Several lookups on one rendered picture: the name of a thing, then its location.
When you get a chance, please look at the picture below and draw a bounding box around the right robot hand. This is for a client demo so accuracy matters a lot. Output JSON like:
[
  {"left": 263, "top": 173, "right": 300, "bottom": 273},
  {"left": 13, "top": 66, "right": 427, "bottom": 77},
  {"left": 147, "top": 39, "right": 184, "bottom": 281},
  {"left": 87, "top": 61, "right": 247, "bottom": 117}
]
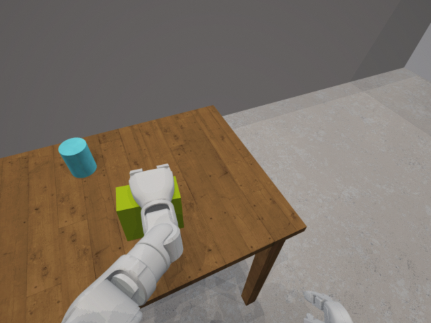
[{"left": 304, "top": 291, "right": 353, "bottom": 323}]

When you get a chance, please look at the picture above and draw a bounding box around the robot left upper arm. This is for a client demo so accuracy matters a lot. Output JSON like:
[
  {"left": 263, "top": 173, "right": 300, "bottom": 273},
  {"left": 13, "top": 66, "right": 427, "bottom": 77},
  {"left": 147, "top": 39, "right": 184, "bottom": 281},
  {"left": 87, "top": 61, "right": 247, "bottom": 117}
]
[{"left": 65, "top": 279, "right": 143, "bottom": 323}]

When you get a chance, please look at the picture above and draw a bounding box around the robot left forearm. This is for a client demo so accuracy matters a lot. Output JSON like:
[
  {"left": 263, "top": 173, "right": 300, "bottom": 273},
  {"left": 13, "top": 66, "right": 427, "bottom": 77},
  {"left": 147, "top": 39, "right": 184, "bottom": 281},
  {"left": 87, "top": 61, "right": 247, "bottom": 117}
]
[{"left": 61, "top": 200, "right": 183, "bottom": 323}]

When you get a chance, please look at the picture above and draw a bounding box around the table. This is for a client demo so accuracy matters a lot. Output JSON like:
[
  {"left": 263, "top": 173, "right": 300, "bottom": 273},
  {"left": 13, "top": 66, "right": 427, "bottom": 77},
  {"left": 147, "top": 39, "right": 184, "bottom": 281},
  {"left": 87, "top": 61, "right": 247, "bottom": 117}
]
[{"left": 0, "top": 105, "right": 307, "bottom": 323}]

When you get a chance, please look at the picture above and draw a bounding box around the sponge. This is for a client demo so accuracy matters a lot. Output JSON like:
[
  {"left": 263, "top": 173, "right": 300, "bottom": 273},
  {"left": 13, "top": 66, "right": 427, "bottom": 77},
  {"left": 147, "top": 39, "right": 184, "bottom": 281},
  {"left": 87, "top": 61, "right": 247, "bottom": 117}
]
[{"left": 116, "top": 176, "right": 184, "bottom": 241}]

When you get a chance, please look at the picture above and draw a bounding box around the left robot hand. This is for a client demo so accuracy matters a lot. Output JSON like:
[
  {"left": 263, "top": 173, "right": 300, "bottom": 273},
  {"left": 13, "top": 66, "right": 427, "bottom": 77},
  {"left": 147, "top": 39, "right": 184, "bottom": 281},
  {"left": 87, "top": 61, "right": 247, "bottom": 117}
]
[{"left": 129, "top": 164, "right": 174, "bottom": 208}]

